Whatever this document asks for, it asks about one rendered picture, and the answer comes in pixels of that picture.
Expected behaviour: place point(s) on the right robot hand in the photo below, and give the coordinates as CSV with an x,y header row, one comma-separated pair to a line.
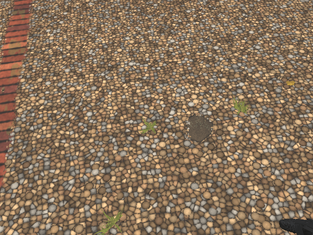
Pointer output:
x,y
298,226

